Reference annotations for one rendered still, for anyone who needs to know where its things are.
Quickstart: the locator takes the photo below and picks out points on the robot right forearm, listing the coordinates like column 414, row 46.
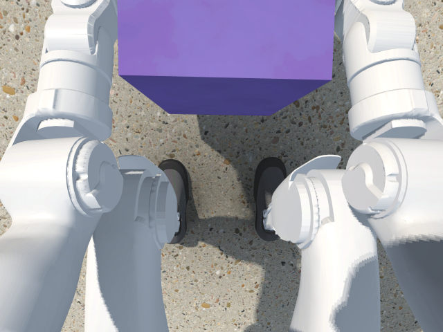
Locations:
column 383, row 72

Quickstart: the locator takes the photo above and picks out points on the right robot thigh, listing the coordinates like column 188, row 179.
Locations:
column 339, row 283

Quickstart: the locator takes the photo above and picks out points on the right robot foot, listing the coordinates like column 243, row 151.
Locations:
column 269, row 174

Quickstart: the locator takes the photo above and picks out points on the robot left forearm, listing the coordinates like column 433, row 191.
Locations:
column 75, row 74

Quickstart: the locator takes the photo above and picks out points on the right robot upper arm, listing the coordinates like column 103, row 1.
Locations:
column 397, row 183

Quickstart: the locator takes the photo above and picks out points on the carton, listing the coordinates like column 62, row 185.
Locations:
column 225, row 57

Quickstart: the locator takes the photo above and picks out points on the left robot upper arm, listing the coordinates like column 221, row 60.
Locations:
column 55, row 191

